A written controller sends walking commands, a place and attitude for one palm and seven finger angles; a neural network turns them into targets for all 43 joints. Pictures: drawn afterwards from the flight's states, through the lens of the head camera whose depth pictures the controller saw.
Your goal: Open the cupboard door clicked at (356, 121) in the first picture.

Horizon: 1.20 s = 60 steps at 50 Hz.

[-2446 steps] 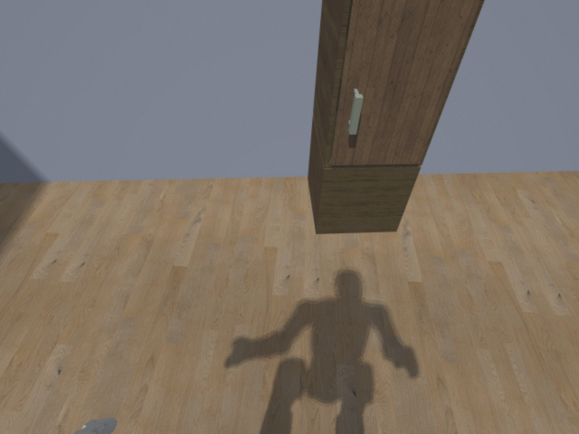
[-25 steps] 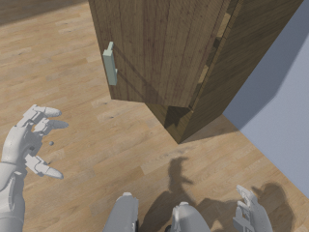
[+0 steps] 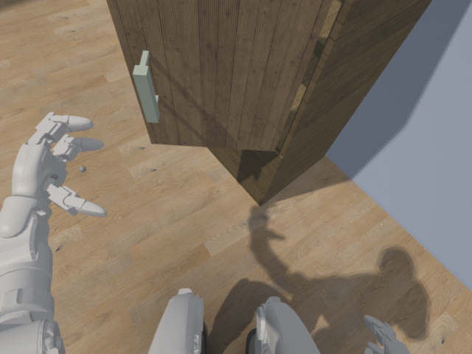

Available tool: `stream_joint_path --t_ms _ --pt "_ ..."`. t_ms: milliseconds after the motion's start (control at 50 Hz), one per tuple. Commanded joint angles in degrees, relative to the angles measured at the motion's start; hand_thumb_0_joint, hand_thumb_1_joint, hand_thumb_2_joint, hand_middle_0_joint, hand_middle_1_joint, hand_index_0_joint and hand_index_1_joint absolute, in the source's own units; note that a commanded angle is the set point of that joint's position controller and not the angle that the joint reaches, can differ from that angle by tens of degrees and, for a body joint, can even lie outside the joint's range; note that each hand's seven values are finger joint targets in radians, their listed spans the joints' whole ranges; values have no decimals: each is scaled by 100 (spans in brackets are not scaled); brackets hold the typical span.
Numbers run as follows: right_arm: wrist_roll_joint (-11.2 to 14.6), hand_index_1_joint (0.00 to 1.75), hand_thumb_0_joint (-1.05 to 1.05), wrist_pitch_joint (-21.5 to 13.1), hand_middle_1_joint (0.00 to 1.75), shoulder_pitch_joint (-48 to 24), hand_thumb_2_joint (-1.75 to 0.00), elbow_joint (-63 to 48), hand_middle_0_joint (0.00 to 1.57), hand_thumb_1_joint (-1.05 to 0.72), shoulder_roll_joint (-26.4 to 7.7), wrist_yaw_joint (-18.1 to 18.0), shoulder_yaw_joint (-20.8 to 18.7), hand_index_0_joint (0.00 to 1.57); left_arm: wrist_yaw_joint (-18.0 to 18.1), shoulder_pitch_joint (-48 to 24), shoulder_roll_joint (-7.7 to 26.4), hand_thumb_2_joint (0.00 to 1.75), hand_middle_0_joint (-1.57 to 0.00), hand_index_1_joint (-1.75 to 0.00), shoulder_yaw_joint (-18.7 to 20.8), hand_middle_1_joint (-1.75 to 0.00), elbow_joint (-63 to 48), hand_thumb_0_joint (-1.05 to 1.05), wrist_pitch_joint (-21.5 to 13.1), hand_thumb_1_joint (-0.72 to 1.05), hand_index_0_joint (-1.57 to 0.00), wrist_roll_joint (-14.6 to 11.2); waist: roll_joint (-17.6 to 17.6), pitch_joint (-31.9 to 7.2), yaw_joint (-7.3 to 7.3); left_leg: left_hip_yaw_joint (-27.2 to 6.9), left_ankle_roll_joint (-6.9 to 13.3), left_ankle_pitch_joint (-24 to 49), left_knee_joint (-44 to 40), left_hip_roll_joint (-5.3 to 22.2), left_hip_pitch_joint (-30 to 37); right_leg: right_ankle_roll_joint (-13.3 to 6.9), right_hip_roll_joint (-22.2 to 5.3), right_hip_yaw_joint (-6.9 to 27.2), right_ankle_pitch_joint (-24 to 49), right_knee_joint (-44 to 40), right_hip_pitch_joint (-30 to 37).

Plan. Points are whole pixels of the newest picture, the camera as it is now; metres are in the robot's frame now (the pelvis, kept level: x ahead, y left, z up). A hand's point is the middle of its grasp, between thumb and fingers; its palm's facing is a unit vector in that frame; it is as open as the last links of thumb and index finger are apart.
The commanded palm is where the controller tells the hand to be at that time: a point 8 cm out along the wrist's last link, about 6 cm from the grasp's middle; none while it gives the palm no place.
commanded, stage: move the hooked fingers beside the handle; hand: left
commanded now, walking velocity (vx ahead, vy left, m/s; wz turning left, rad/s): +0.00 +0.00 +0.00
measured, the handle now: (149, 88) +0.58 +0.19 +0.02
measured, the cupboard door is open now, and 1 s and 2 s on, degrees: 49 49 49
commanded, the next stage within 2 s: slide the fingers in behind the handle in 1.72 s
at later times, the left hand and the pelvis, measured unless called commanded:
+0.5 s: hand (99, 135) +0.46 +0.25 +0.03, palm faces -0.01 -1.00 -0.02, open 13.9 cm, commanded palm +0.45 +0.29 +0.03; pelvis -0.01 +0.00 -0.02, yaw -1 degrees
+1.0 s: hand (110, 102) +0.54 +0.25 +0.02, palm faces +0.00 -1.00 -0.01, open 13.9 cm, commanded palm +0.53 +0.27 +0.02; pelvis -0.01 +0.00 -0.04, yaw -3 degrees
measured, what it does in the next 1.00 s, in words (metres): stands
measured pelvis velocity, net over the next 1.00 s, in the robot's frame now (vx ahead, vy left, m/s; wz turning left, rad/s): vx -0.01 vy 0.00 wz -0.05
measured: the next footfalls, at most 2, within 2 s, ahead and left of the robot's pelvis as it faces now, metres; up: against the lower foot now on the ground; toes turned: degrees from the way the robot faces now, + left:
none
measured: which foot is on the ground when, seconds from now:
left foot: down 0.00-1.00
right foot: down 0.00-1.00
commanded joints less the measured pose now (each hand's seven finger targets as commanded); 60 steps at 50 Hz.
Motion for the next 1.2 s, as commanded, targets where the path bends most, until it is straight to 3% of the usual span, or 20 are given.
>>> stream_joint_path --t_ms 0,40,180,260,320,360,380,440,500,560,640,700,800,820,880,1000,1040,1120,1140,1180 --pt "19 30 0 -75 30 521 -90 -470 20 -90 -1056 -37 -427 20 34 -1598 1546 30 -30 -120 362 -120 -925 0 -366 -50 -30 -73 836 -2751 58 -674 -289 2266 -1070 36 2927 -108 76 221 1350 -821 385" --pt "27 30 0 0 30 542 -90 -432 20 -90 -1074 -37 -412 20 71 -1884 1543 30 -30 -120 311 -120 -633 0 -293 -50 -30 -13 688 -2470 -33 -688 -262 2019 -1087 39 2696 -94 76 198 1244 -833 295" --pt "-15 30 0 162 30 661 -90 -369 20 -90 -1091 -30 -378 20 171 -2680 1898 30 -30 -120 526 -120 -62 0 -471 -50 -30 117 514 -2557 -128 -599 -187 1807 -880 23 2342 -89 110 277 1228 -770 326" --pt "-43 30 0 225 30 698 -90 -310 20 -90 -1066 -13 -347 20 118 -3338 1883 30 -30 -120 356 -120 27 0 -666 -50 -30 192 937 -2675 -218 -643 -202 1906 -794 25 2517 -124 128 270 1218 -668 109" --pt "-49 30 0 311 30 754 -90 -242 20 -90 -1116 -7 -348 20 66 -3399 2013 30 -30 -120 384 -120 373 0 -629 -50 -30 279 965 -2749 -227 -692 -210 1916 -770 43 2563 -118 119 258 1180 -662 -22" --pt "-47 30 0 347 30 801 -90 -227 20 -90 -1117 -17 -332 20 36 -3670 1953 30 -30 -120 295 -120 636 0 -561 -50 -30 285 843 -2629 -354 -684 -156 1770 -679 29 2354 -107 130 265 1137 -647 -110" --pt "-55 30 0 376 30 812 -90 -188 20 -90 -1156 -27 -321 20 45 -3788 2208 30 -30 -120 446 -120 718 0 -532 -50 -30 324 820 -2674 -339 -686 -159 1763 -667 45 2292 -97 123 276 1137 -646 -66" --pt "-58 30 0 443 30 857 -90 -219 20 -90 -1150 -16 -301 20 87 -3934 2258 30 -30 -120 440 -120 846 0 -462 -50 -30 376 844 -2801 -365 -661 -134 1783 -601 25 2174 -84 121 291 1169 -619 -31" --pt "-91 30 0 486 30 919 -90 -195 20 -90 -1179 -18 -280 20 152 -4293 2631 30 -30 -120 640 -120 821 0 -539 -50 -30 445 938 -3021 -369 -701 -140 1902 -516 46 2206 -92 142 297 1221 -540 -33" --pt "-116 30 0 517 30 964 -90 -169 20 -90 -1158 11 -261 20 208 -4609 2479 30 -30 -120 468 -120 885 0 -564 -50 -30 494 1094 -2991 -504 -731 -129 1913 -450 53 2258 -100 160 274 1179 -508 -275" --pt "-111 30 0 619 30 1034 -90 -164 20 -90 -1217 -6 -191 20 226 -4666 2947 30 -30 -120 674 -120 1418 0 -380 -50 -30 629 841 -2813 -562 -656 -72 1639 -355 49 1648 -64 167 329 1102 -526 -61" --pt "-128 30 0 660 30 1098 -90 -168 20 -90 -1225 8 -164 20 198 -4942 2894 30 -30 -120 514 -120 1463 0 -300 -50 -30 701 1071 -2894 -644 -693 -76 1729 -304 70 1766 -69 172 303 1134 -480 -281" --pt "-164 30 0 704 30 1217 -90 -123 20 -90 -1268 6 -122 20 202 -5503 3248 30 -30 -120 609 -120 1439 0 -297 -50 -30 777 1327 -3155 -747 -770 -78 1829 -158 109 1799 -83 192 281 1144 -365 -477" --pt "-171 30 0 705 30 1250 -90 -102 20 -90 -1273 10 -125 20 210 -5647 3189 30 -30 -120 552 -120 1447 0 -279 -50 -30 787 1290 -3150 -837 -794 -69 1840 -133 122 1821 -73 201 267 1156 -359 -559" --pt "-197 30 0 748 30 1333 -90 -96 20 -90 -1324 3 -88 20 248 -5816 3526 30 -30 -120 718 -120 1504 0 -223 -50 -30 855 1516 -3236 -814 -830 -90 1943 -96 134 1897 -88 195 237 1174 -299 -664" --pt "-221 30 0 877 30 1464 -90 -180 20 -90 -1321 74 -95 20 250 -5349 3325 30 -30 -120 621 -120 1497 0 7 -50 -30 949 1633 -3496 -714 -953 -159 2288 -196 185 2309 -97 206 131 1295 -258 -777" --pt "-221 30 0 914 30 1471 -90 -186 20 -90 -1316 81 -87 20 264 -5348 3451 30 -30 -120 738 -120 1380 0 44 -50 -30 912 1519 -3435 -716 -916 -132 2283 -181 194 2198 -76 209 144 1360 -290 -646" --pt "-209 30 0 937 30 1469 -90 -188 20 -90 -1295 101 -94 20 305 -5375 3669 30 -30 -120 982 -120 1092 0 -37 -50 -30 849 1481 -3467 -665 -908 -136 2358 -216 197 2190 -77 233 158 1430 -320 -474" --pt "-210 30 0 930 30 1457 -90 -177 20 -90 -1278 113 -104 20 307 -5477 3493 30 -30 -120 850 -120 927 0 -82 -50 -30 823 1535 -3505 -728 -901 -128 2414 -225 195 2282 -72 235 179 1481 -360 -467" --pt "-228 30 0 923 30 1478 -90 -139 20 -90 -1286 132 -146 20 341 -5600 3558 30 -30 -120 915 -120 509 0 -230 -50 -30 831 1851 -3864 -652 -1008 -213 2726 -276 226 2816 -101 231 145 1524 -314 -600"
